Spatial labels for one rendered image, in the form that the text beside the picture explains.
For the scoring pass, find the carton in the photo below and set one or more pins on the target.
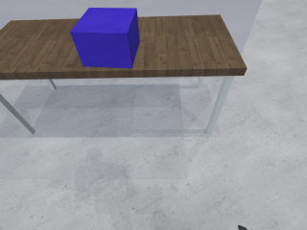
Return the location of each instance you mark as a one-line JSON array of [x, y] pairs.
[[107, 37]]

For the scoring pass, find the table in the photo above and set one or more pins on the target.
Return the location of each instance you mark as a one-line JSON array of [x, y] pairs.
[[169, 46]]

